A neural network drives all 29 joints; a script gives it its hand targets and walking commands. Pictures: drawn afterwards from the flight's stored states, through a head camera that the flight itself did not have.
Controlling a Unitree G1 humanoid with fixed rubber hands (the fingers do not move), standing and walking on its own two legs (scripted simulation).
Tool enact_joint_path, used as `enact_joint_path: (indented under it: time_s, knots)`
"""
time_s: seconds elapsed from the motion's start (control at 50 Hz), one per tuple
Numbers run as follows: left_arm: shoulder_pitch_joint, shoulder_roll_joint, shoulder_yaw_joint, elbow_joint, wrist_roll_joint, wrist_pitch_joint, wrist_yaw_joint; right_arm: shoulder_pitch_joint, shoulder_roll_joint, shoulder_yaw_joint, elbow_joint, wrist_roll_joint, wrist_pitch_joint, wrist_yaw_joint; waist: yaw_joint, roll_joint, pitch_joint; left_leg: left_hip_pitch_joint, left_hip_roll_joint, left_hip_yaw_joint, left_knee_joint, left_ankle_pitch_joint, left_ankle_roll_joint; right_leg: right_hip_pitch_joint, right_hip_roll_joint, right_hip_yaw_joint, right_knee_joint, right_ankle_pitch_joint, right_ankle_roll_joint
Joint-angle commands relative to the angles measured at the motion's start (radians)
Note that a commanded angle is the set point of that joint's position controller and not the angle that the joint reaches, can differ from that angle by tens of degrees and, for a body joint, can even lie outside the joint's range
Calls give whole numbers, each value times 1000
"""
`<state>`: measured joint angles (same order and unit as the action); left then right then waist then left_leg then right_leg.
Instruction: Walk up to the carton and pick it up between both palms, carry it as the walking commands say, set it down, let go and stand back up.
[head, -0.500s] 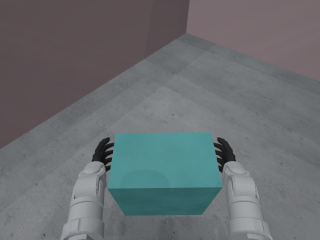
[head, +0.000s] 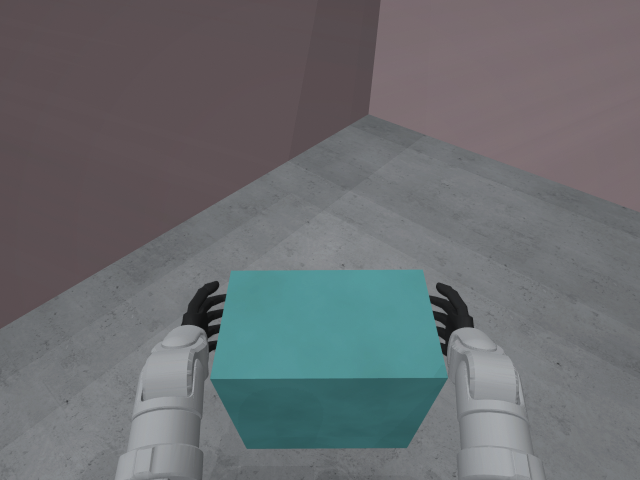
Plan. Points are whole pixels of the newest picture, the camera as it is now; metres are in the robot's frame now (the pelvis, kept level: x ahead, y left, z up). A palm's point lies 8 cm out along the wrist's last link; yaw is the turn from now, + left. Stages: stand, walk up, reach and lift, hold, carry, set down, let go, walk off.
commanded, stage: reach and lift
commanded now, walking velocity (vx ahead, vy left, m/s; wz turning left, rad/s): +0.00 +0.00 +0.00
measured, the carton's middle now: (326, 367) +0.28 +0.00 -0.03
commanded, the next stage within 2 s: hold in 0.66 s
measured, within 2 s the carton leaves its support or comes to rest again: neither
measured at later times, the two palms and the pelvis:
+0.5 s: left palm (198, 337) +0.29 +0.17 +0.04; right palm (460, 341) +0.28 -0.18 +0.04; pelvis +0.01 +0.00 +0.00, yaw +0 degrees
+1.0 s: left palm (197, 340) +0.28 +0.17 +0.04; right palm (462, 346) +0.27 -0.18 +0.04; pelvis +0.01 +0.00 +0.00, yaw +0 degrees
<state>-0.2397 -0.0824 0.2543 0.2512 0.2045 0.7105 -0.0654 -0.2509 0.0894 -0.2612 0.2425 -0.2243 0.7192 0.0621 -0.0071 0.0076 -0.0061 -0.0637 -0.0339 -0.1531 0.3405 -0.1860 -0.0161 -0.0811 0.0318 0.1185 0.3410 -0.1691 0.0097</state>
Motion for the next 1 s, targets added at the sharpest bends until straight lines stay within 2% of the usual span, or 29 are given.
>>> enact_joint_path:
  time_s: [0.0, 0.44, 0.7, 0.98]
  knots:
    - [-561, -868, -592, -86, -228, -23, -204, -541, 874, 590, -69, 238, -20, 211, -2, 0, -222, 3, -71, 86, -65, 89, 4, 87, 62, -75, -48, 108, 0]
    - [-439, -831, -630, -182, -225, -8, -177, -430, 823, 631, -187, 245, -12, 194, 2, -8, -249, 51, -68, 76, -75, 232, 1, 130, 69, -64, -53, 242, 7]
    - [-411, -800, -637, -212, -223, -4, -179, -391, 802, 641, -227, 237, -3, 180, 5, -16, -224, 53, -72, 82, -80, 213, 6, 132, 66, -57, -60, 235, 11]
    - [-443, -810, -628, -194, -221, -3, -179, -419, 797, 635, -213, 234, -1, 183, 4, -9, -206, 49, -70, 83, -81, 154, 8, 114, 64, -63, -63, 168, 8]
